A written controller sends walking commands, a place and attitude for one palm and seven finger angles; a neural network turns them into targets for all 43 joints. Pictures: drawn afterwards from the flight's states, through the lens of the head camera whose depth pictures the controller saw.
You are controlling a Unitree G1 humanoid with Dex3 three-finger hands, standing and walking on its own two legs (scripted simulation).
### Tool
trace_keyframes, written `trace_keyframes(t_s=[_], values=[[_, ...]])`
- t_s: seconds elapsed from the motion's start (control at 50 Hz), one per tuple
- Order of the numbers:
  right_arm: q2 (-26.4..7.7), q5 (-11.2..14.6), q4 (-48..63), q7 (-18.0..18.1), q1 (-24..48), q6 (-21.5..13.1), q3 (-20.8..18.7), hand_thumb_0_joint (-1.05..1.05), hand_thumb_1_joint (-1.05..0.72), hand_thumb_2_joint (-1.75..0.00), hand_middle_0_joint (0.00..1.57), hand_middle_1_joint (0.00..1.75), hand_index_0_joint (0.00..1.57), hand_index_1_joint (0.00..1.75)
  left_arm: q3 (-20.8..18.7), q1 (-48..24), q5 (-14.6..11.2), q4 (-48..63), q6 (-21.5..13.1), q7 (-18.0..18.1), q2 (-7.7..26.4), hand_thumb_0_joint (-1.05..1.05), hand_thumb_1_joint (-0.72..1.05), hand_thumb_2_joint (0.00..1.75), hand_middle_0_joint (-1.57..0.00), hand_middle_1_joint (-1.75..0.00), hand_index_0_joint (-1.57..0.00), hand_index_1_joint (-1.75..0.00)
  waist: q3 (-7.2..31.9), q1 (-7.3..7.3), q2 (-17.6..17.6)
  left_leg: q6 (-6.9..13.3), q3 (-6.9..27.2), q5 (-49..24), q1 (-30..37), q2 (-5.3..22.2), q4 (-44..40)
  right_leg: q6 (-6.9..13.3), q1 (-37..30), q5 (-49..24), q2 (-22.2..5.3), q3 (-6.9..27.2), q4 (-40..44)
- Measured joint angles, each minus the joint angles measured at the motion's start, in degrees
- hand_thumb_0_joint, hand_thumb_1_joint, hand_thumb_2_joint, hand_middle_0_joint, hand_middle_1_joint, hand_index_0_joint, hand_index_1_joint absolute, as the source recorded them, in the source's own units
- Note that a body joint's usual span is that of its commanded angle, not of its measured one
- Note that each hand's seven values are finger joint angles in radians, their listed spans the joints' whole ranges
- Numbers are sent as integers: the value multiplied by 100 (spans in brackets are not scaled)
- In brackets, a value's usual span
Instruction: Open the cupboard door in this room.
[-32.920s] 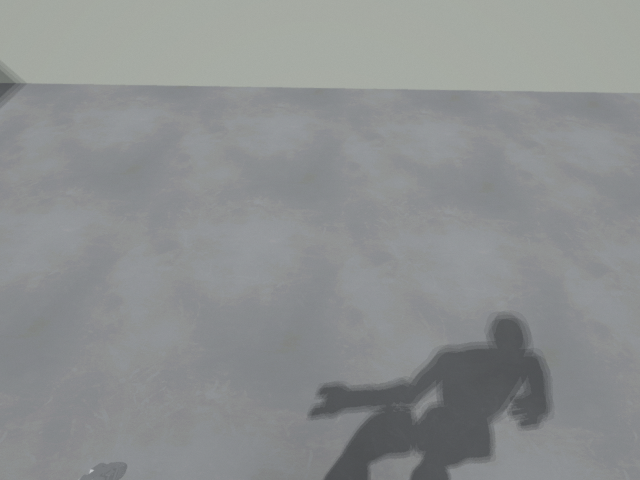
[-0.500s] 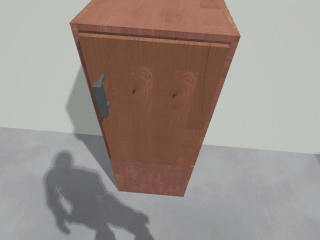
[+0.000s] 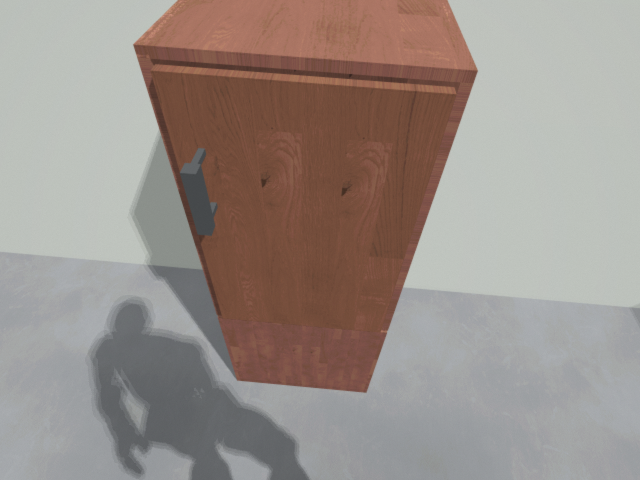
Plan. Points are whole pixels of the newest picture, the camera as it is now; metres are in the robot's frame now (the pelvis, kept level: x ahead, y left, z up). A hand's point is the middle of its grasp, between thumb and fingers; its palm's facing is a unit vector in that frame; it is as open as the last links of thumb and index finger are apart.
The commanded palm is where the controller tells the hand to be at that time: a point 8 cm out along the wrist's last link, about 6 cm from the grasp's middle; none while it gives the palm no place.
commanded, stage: look again from close up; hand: left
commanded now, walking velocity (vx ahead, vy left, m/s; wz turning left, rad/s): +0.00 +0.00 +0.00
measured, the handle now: (203, 192) +0.48 +0.22 +0.08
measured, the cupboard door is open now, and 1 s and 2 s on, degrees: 0 0 0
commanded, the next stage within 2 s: shuffle to correct the standing spot in 0.02 s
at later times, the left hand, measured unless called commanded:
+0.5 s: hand out of the picture -0.02 +0.18 -0.19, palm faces +0.06 -0.97 -0.22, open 7.4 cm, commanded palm none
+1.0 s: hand out of the picture -0.04 +0.17 -0.18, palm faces +0.04 -0.98 -0.20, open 7.4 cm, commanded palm none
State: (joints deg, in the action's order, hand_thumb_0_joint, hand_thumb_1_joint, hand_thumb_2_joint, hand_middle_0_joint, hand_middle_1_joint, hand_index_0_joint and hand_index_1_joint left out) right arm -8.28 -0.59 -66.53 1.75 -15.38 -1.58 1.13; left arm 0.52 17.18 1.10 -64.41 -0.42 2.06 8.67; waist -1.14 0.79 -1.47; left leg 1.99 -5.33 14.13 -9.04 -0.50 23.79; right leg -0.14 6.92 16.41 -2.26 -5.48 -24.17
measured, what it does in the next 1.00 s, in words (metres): stands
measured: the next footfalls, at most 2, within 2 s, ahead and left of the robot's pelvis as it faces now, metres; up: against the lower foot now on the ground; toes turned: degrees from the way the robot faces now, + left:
none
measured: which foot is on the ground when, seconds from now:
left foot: down 0.00-1.00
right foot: down 0.00-1.00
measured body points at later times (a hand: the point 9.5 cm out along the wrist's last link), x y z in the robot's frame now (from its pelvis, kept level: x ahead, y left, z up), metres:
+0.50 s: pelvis -0.04 +0.00 -0.01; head -0.01 +0.01 +0.43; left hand -0.02 +0.24 -0.17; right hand +0.01 -0.24 -0.17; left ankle -0.01 +0.09 -0.74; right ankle -0.04 -0.11 -0.74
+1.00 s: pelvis -0.02 +0.01 -0.01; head -0.01 +0.00 +0.44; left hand -0.04 +0.22 -0.16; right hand +0.00 -0.22 -0.17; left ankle -0.01 +0.09 -0.74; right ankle -0.04 -0.11 -0.74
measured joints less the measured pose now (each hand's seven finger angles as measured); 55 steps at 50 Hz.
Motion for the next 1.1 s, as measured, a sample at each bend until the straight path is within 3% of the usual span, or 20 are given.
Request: trace_keyframes(t_s=[0.26,0.46,0.52,0.62,0.8,0.92,1.1], values=[[-9,2,142,25,33,64,-67,1,-92,-90,20,29,20,30,-56,-4,3,137,45,31,-47,1,91,90,-20,-30,-20,-30,-69,38,-5,-44,4,-35,-112,10,61,49,170,43,-3,-2,-187],[-153,-47,648,-36,278,324,-286,1,-91,-90,20,29,20,30,-222,-208,46,577,189,46,65,1,91,90,-20,-30,-20,-30,-262,2,108,-119,40,205,-768,49,951,98,757,246,-52,-42,-993],[-102,-58,667,-66,265,293,-292,1,-91,-90,20,29,19,30,-247,-245,55,603,237,39,166,1,91,90,-20,-30,-20,-30,-215,-7,-24,21,12,160,-792,-27,969,55,836,295,-134,-25,-1142],[-38,-76,582,-76,55,146,-201,1,-91,-90,20,29,20,30,-222,-306,75,558,227,-39,227,1,91,90,-20,-30,-20,-30,-27,-6,-81,118,53,-61,-686,-118,571,101,783,313,-61,121,-909],[-67,-40,307,-63,-58,60,-107,1,-91,-90,20,29,20,30,-72,-45,35,280,15,-68,62,1,91,90,-20,-30,-20,-30,84,19,61,68,116,-310,-363,-115,5,29,391,-166,37,157,-177],[-186,-47,665,-134,-149,82,-54,1,-91,-90,20,29,20,30,86,185,19,215,-37,4,-71,1,91,90,-20,-30,-20,-30,22,-132,266,57,188,57,-712,-7,663,62,558,40,121,84,-487],[-163,-18,489,-72,-211,34,49,2,-93,-90,20,29,20,30,94,121,-20,165,-76,9,-79,1,91,90,-20,-30,-20,-30,25,-59,318,63,151,130,-414,-95,512,30,357,214,36,128,-533]])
